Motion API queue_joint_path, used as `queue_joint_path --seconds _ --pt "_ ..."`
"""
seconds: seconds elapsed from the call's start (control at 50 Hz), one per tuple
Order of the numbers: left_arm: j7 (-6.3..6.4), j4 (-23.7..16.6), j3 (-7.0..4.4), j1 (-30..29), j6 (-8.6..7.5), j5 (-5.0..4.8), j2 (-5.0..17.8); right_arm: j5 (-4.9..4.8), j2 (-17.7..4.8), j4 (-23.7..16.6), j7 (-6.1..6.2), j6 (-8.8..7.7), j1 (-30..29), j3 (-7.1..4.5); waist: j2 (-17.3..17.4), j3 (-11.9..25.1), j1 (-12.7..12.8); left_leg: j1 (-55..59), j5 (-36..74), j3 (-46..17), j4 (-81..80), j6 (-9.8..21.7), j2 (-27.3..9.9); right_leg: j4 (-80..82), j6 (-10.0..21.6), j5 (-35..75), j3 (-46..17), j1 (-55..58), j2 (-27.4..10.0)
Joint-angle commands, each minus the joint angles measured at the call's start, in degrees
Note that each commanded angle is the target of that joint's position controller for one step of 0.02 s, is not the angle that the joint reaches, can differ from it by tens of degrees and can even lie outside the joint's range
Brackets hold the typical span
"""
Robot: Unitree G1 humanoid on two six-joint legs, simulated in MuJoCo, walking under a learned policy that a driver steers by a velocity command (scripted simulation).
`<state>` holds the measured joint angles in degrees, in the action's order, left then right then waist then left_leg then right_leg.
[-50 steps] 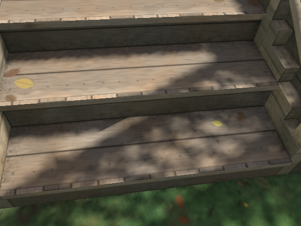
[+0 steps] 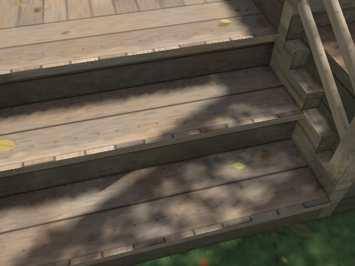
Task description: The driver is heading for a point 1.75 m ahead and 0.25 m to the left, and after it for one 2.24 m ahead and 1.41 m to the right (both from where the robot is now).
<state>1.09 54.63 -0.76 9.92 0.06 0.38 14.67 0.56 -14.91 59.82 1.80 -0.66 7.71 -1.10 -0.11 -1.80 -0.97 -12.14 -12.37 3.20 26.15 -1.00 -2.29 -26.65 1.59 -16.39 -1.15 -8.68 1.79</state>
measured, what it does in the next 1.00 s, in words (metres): stands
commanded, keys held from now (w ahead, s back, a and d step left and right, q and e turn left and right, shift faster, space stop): no key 0.80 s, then w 0.20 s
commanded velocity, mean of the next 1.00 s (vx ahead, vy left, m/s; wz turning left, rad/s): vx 0.03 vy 0.00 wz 0.00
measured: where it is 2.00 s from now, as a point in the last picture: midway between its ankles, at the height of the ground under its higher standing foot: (180, 258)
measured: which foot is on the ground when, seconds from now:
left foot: down 0.00-1.00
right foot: down 0.00-1.00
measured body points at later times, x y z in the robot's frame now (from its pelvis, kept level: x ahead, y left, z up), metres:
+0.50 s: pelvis +0.00 +0.00 +0.00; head +0.01 +0.00 +0.45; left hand +0.06 +0.26 -0.14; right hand +0.05 -0.26 -0.15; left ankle +0.02 +0.13 -0.74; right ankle -0.02 -0.10 -0.74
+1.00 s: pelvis +0.03 +0.01 +0.00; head +0.02 +0.02 +0.45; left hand +0.03 +0.27 -0.16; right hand +0.04 -0.24 -0.15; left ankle +0.01 +0.12 -0.73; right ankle -0.02 -0.10 -0.74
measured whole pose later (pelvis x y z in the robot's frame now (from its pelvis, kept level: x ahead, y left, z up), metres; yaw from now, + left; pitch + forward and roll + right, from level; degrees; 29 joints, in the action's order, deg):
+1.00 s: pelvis +0.03 +0.01 +0.00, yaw +1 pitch +0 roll +0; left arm 1.4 62.3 -0.8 17.4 -0.4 -0.5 12.8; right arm 0.5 -12.4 64.5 0.6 -1.3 15.9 -1.2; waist -0.2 1.4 0.1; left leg -14.2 -21.8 2.6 33.5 2.8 -0.6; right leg -26.4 2.1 -19.0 -1.5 -7.3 1.5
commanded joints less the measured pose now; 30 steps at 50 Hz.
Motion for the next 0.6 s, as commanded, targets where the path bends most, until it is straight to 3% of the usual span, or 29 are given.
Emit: queue_joint_path --seconds 0.02,0.6 --pt "0.34 -1.3 -1.20 -0.3 -0.63 -0.03 6.7 -0.07 -6.9 -1.3 0.29 -0.39 -0.5 -1.20 -0.4 2.0 -0.1 4.0 7.3 -2.2 -2.9 1.1 -1.6 5.3 1.2 12.5 -3.3 -3.8 -3.7" --pt "0.65 5.1 -0.31 2.0 -0.84 -0.21 5.4 -0.15 -4.9 2.5 0.78 -0.20 2.9 -0.83 0.2 0.8 0.3 2.8 5.6 -2.1 -3.3 1.3 -1.0 6.3 1.1 9.3 -2.1 -4.7 -3.0"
